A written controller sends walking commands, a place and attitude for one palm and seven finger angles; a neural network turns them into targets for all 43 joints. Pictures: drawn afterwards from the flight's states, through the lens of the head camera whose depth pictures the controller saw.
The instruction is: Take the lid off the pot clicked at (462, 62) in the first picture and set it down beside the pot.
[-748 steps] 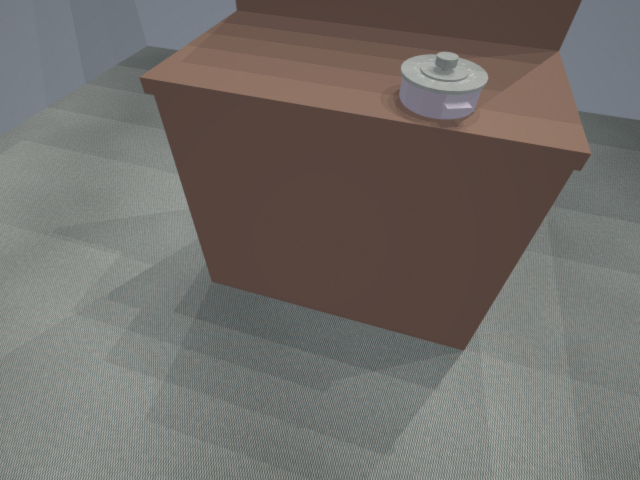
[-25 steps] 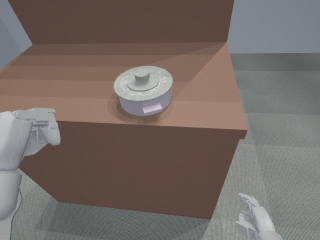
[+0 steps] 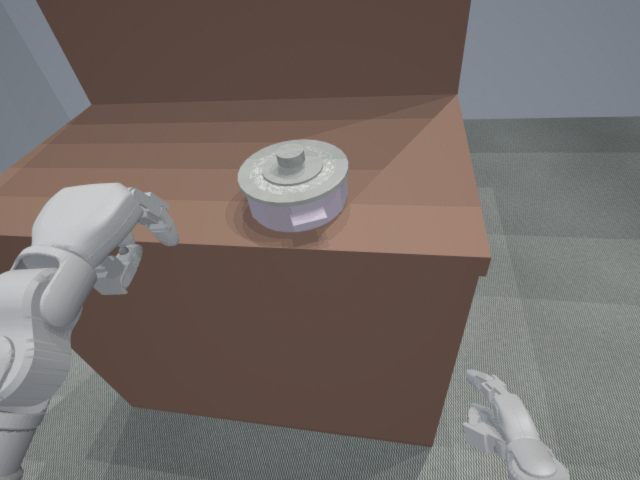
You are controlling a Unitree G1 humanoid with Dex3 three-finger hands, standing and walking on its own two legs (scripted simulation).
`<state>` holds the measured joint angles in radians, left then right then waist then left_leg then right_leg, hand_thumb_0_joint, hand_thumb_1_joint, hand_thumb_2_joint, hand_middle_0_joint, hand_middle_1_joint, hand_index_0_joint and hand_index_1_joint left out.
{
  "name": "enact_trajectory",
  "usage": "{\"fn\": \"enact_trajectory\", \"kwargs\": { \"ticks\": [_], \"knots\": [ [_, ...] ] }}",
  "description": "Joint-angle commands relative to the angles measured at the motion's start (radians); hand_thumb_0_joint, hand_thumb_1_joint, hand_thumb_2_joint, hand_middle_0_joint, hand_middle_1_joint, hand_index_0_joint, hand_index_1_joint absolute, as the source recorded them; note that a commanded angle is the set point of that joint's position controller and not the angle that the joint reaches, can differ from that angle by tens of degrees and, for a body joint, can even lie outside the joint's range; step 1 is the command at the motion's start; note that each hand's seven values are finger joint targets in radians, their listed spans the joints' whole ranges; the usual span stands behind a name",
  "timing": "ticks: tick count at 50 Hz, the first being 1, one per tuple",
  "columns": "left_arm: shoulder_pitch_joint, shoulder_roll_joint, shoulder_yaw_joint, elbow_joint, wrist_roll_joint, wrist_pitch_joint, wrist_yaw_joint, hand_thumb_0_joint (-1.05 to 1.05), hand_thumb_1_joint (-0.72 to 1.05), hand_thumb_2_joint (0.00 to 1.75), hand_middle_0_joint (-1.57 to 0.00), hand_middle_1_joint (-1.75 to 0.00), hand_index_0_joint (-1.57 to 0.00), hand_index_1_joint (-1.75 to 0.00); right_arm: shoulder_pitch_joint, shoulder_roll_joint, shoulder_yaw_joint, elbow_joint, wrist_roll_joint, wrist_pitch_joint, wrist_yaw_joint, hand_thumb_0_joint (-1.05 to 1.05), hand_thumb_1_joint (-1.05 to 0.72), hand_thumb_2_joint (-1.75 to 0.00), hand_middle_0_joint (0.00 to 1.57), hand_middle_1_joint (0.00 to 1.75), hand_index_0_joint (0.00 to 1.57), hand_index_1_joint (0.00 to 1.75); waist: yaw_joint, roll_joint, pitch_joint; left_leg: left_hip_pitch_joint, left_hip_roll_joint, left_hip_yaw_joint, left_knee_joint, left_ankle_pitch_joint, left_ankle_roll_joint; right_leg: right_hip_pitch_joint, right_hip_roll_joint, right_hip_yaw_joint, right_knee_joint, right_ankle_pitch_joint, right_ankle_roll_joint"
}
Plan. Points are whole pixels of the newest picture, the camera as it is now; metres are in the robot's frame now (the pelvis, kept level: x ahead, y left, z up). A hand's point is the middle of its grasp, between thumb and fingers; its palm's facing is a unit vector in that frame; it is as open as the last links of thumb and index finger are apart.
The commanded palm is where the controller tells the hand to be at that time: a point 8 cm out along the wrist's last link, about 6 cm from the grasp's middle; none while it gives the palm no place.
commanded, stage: reach forward and open the fingers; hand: left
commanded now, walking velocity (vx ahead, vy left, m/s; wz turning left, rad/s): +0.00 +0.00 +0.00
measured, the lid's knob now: (290, 155) +0.54 +0.13 +0.16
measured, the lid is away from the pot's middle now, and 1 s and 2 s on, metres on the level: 0.00 0.00 0.00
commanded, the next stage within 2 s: move the open hand above the knob in 0.46 s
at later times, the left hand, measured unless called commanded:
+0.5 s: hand (132, 214) +0.31 +0.25 +0.23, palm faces +0.00 -0.03 -1.00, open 9.6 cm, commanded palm +0.27 +0.25 +0.29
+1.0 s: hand (181, 181) +0.37 +0.21 +0.23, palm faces +0.00 -0.01 -1.00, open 9.7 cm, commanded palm +0.33 +0.21 +0.29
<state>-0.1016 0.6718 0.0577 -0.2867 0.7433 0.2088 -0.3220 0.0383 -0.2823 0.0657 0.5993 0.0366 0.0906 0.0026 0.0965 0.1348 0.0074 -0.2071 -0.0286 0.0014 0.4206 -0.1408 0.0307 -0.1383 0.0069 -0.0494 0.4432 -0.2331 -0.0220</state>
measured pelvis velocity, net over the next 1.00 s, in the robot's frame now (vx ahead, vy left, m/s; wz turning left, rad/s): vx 0.00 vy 0.01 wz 0.00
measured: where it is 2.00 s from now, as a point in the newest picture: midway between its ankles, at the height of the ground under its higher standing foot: outside the picture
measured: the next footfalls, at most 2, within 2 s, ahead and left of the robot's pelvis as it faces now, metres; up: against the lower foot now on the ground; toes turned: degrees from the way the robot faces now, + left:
none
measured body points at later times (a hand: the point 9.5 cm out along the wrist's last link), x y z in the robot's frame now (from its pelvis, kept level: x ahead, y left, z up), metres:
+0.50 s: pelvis -0.01 +0.01 +0.00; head -0.03 -0.05 +0.44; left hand +0.31 +0.25 +0.28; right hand +0.20 -0.21 -0.10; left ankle +0.06 +0.10 -0.74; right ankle +0.01 -0.10 -0.74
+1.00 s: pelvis +0.00 +0.01 +0.00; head +0.00 -0.04 +0.44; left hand +0.36 +0.21 +0.28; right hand +0.23 -0.19 -0.10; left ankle +0.06 +0.10 -0.74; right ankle +0.01 -0.10 -0.74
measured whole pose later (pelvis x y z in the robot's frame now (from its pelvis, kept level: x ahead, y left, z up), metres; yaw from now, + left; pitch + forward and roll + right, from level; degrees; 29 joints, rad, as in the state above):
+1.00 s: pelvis +0.00 +0.01 +0.00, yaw +0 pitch -1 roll +0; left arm -0.60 0.62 -0.15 0.06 0.81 0.22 -0.43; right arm 0.06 -0.27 0.07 0.62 0.05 0.10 0.02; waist 0.07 0.12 0.00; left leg -0.27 -0.05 0.01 0.44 -0.14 0.05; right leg -0.21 -0.02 -0.04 0.49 -0.25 -0.01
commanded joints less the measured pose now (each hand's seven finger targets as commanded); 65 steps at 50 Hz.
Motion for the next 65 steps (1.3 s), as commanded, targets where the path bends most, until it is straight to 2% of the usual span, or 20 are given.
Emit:
{"fn": "enact_trajectory", "kwargs": {
  "ticks": [1, 7, 10, 16, 17, 18, 22, 25, 28, 31, 35, 37, 43, 46, 49, 52, 55, 58, 61, 65],
  "knots": [
    [-0.376, 0.349, 0.227, -0.101, 0.026, -0.034, -0.002, 0.00, -0.27, 1.68, -1.00, -0.19, -1.00, -0.19, -0.190, -0.095, -0.035, -0.162, 0.002, -0.049, -0.011, 0.00, -0.90, -0.90, 0.20, 0.30, 0.20, 0.30, 0.003, -0.055, -0.206, 0.076, -0.018, -0.001, -0.050, 0.064, 0.008, 0.001, 0.007, 0.033, -0.089, 0.048, 0.007],
    [-0.370, 0.226, 0.127, -0.004, -0.011, -0.043, -0.063, 0.00, -0.38, 1.74, -0.95, -0.08, -0.95, -0.08, -0.178, -0.096, -0.048, -0.182, 0.021, -0.063, -0.002, 0.00, -0.90, -0.90, 0.20, 0.30, 0.20, 0.30, -0.019, -0.055, -0.171, 0.079, -0.017, -0.003, -0.048, 0.022, 0.010, -0.048, 0.018, 0.026, -0.104, 0.013, 0.009],
    [-0.451, 0.272, 0.134, -0.023, -0.009, -0.066, -0.079, 0.00, -0.38, 1.74, -0.94, -0.08, -0.94, -0.08, -0.169, -0.100, -0.049, -0.184, 0.016, -0.067, -0.007, 0.00, -0.90, -0.90, 0.20, 0.30, 0.20, 0.30, -0.015, -0.124, -0.195, 0.072, -0.024, 0.003, -0.052, -0.006, 0.018, -0.033, 0.003, 0.027, -0.102, -0.018, 0.017],
    [-0.644, 0.395, 0.202, 0.055, 0.028, -0.081, -0.071, 0.00, -0.38, 1.74, -0.92, -0.08, -0.92, -0.08, -0.157, -0.105, -0.048, -0.160, 0.009, -0.080, -0.022, 0.00, -0.90, -0.90, 0.20, 0.30, 0.20, 0.30, -0.004, -0.050, -0.219, 0.070, -0.026, -0.014, -0.057, -0.016, 0.017, -0.034, 0.001, 0.034, -0.094, -0.053, 0.005],
    [-0.606, 0.378, 0.209, 0.053, 0.018, -0.073, -0.067, 0.00, -0.38, 1.74, -0.92, -0.08, -0.92, -0.08, -0.153, -0.109, -0.055, -0.162, 0.015, -0.082, -0.015, 0.00, -0.90, -0.90, 0.20, 0.30, 0.20, 0.30, -0.007, -0.014, -0.237, 0.084, -0.019, -0.022, -0.055, -0.003, 0.013, -0.029, 0.014, 0.033, -0.092, -0.040, 0.001],
    [-0.624, 0.369, 0.192, 0.094, 0.029, -0.069, -0.076, 0.00, -0.38, 1.74, -0.91, -0.08, -0.91, -0.08, -0.148, -0.101, -0.050, -0.154, 0.011, -0.080, -0.012, 0.00, -0.90, -0.90, 0.20, 0.30, 0.20, 0.30, 0.000, -0.055, -0.239, 0.065, -0.024, -0.019, -0.055, 0.009, 0.012, -0.017, 0.001, 0.031, -0.082, -0.026, 0.000],
    [-0.527, 0.190, 0.066, 0.124, -0.004, -0.048, -0.097, 0.00, -0.38, 1.74, -0.91, -0.08, -0.91, -0.08, -0.147, -0.101, -0.060, -0.178, 0.029, -0.072, 0.006, 0.00, -0.90, -0.90, 0.20, 0.30, 0.20, 0.30, -0.024, -0.077, -0.192, 0.076, -0.016, -0.014, -0.050, 0.001, 0.013, -0.068, 0.017, 0.017, -0.083, -0.008, 0.002],
    [-0.610, 0.236, 0.071, 0.086, 0.017, -0.054, -0.098, 0.00, -0.38, 1.74, -0.90, -0.08, -0.90, -0.08, -0.149, -0.106, -0.058, -0.179, 0.025, -0.068, 0.005, 0.00, -0.90, -0.90, 0.20, 0.30, 0.20, 0.30, -0.023, -0.122, -0.178, 0.054, -0.013, -0.014, -0.069, -0.064, 0.015, -0.075, 0.008, 0.015, -0.081, -0.073, 0.005],
    [-0.717, 0.364, 0.157, 0.021, 0.051, -0.060, -0.081, 0.00, -0.38, 1.74, -0.90, -0.08, -0.90, -0.08, -0.158, -0.103, -0.049, -0.177, 0.018, -0.074, 0.000, 0.00, -0.90, -0.90, 0.20, 0.30, 0.20, 0.30, -0.006, -0.062, -0.280, 0.078, -0.018, -0.026, -0.059, -0.025, 0.016, -0.027, 0.005, 0.025, -0.061, -0.061, -0.004],
    [-0.799, 0.334, 0.125, 0.069, 0.043, -0.049, -0.072, 0.00, -0.38, 1.74, -0.90, -0.08, -0.90, -0.08, -0.151, -0.100, -0.051, -0.160, 0.017, -0.077, -0.009, 0.00, -0.90, -0.90, 0.20, 0.30, 0.20, 0.30, -0.017, -0.036, -0.267, 0.101, -0.015, -0.037, -0.058, 0.004, 0.014, -0.054, 0.011, 0.021, -0.058, -0.028, -0.008],
    [-0.759, 0.199, 0.019, 0.175, 0.038, -0.022, -0.084, 0.00, -0.38, 1.74, -0.90, -0.08, -0.90, -0.08, -0.133, -0.098, -0.050, -0.149, 0.024, -0.061, 0.002, 0.00, -0.90, -0.90, 0.20, 0.30, 0.20, 0.30, -0.029, -0.105, -0.206, 0.076, -0.008, -0.042, -0.066, -0.013, 0.007, -0.089, 0.015, 0.005, -0.058, -0.025, -0.008],
    [-0.712, 0.103, -0.050, 0.136, 0.026, -0.009, -0.089, 0.00, -0.38, 1.74, -0.90, -0.08, -0.90, -0.08, -0.147, -0.094, -0.051, -0.171, 0.032, -0.060, 0.013, 0.00, -0.90, -0.90, 0.20, 0.30, 0.20, 0.30, -0.034, -0.063, -0.231, 0.107, -0.011, -0.040, -0.050, 0.019, 0.009, -0.090, 0.019, 0.006, -0.049, 0.005, -0.013],
    [-0.919, 0.244, 0.021, 0.078, 0.075, 0.014, -0.063, 0.00, -0.38, 1.74, -0.90, -0.08, -0.90, -0.08, -0.153, -0.093, -0.040, -0.152, 0.018, -0.054, 0.016, 0.00, -0.90, -0.90, 0.20, 0.30, 0.20, 0.30, -0.026, -0.070, -0.327, 0.118, -0.014, -0.045, -0.045, 0.059, 0.007, -0.045, 0.012, 0.013, -0.034, 0.022, -0.018],
    [-0.962, 0.284, 0.053, 0.203, 0.093, 0.025, -0.055, 0.00, -0.38, 1.74, -0.90, -0.08, -0.90, -0.08, -0.137, -0.100, -0.038, -0.132, 0.016, -0.036, 0.007, 0.00, -0.90, -0.90, 0.20, 0.30, 0.20, 0.30, -0.021, -0.089, -0.283, 0.084, -0.014, -0.039, -0.049, 0.056, 0.005, -0.056, 0.012, 0.014, -0.038, 0.016, -0.021],
    [-0.913, 0.188, -0.018, 0.260, 0.086, 0.038, -0.073, 0.00, -0.38, 1.74, -0.90, -0.08, -0.90, -0.08, -0.135, -0.094, -0.039, -0.135, 0.020, -0.024, 0.019, 0.00, -0.90, -0.90, 0.20, 0.30, 0.20, 0.30, -0.024, -0.116, -0.293, 0.082, -0.017, -0.028, -0.036, 0.097, 0.004, -0.046, 0.008, 0.011, -0.029, 0.068, -0.020],
    [-0.828, -0.001, -0.161, 0.196, 0.047, 0.056, -0.098, 0.00, -0.38, 1.74, -0.90, -0.08, -0.90, -0.08, -0.160, -0.084, -0.043, -0.177, 0.035, -0.017, 0.034, 0.00, -0.90, -0.90, 0.20, 0.30, 0.20, 0.30, -0.045, -0.096, -0.316, 0.127, -0.018, -0.025, -0.012, 0.151, 0.009, -0.058, 0.010, 0.004, -0.016, 0.126, -0.015],
    [-0.947, 0.077, -0.135, 0.202, 0.076, 0.069, -0.096, 0.00, -0.38, 1.74, -0.90, -0.08, -0.90, -0.08, -0.149, -0.094, -0.041, -0.164, 0.032, -0.009, 0.029, 0.00, -0.90, -0.90, 0.20, 0.30, 0.20, 0.30, -0.054, -0.137, -0.297, 0.104, -0.019, -0.022, -0.024, 0.089, 0.013, -0.069, 0.008, 0.006, -0.025, 0.084, -0.012],
    [-1.150, 0.261, -0.017, 0.189, 0.115, 0.059, -0.072, 0.00, -0.38, 1.74, -0.90, -0.08, -0.90, -0.08, -0.141, -0.100, -0.034, -0.141, 0.023, -0.023, 0.013, 0.00, -0.90, -0.90, 0.20, 0.30, 0.20, 0.30, -0.043, -0.107, -0.376, 0.110, -0.030, -0.032, -0.019, 0.104, 0.016, -0.025, 0.007, 0.022, -0.021, 0.081, -0.018],
    [-1.169, 0.274, -0.005, 0.322, 0.118, 0.063, -0.072, 0.00, -0.38, 1.74, -0.90, -0.08, -0.90, -0.08, -0.119, -0.101, -0.036, -0.116, 0.020, -0.025, 0.003, 0.00, -0.90, -0.90, 0.20, 0.30, 0.20, 0.30, -0.041, -0.103, -0.363, 0.099, -0.032, -0.032, -0.016, 0.130, 0.015, -0.026, 0.004, 0.027, -0.018, 0.118, -0.019],
    [-1.019, 0.053, -0.153, 0.376, 0.082, 0.084, -0.107, 0.00, -0.38, 1.74, -0.90, -0.08, -0.90, -0.08, -0.119, -0.087, -0.044, -0.134, 0.030, -0.015, 0.026, 0.00, -0.90, -0.90, 0.20, 0.30, 0.20, 0.30, -0.048, -0.131, -0.362, 0.112, -0.034, -0.024, 0.009, 0.220, 0.015, -0.033, 0.002, 0.017, 0.003, 0.220, -0.015]
  ]
}}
